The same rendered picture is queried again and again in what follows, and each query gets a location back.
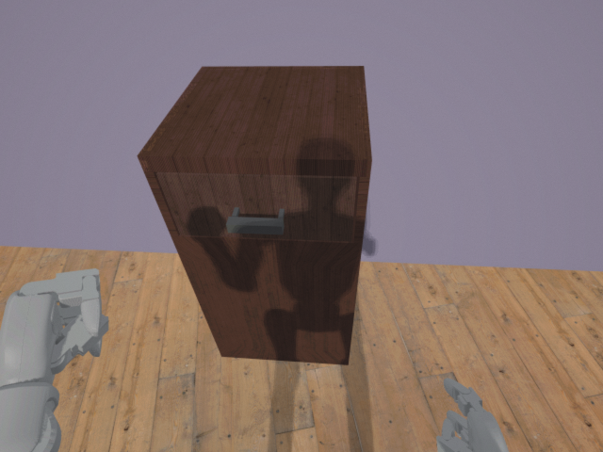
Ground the left robot hand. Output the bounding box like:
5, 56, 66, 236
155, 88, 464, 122
0, 268, 108, 388

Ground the drawer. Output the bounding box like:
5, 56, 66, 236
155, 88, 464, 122
156, 172, 357, 242

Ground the handle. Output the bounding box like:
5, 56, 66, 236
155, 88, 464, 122
226, 207, 285, 234

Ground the cabinet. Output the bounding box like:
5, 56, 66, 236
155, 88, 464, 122
138, 66, 372, 365

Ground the robot left forearm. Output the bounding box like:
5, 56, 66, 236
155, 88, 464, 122
0, 382, 61, 452

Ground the right robot hand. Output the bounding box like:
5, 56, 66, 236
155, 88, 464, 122
436, 378, 509, 452

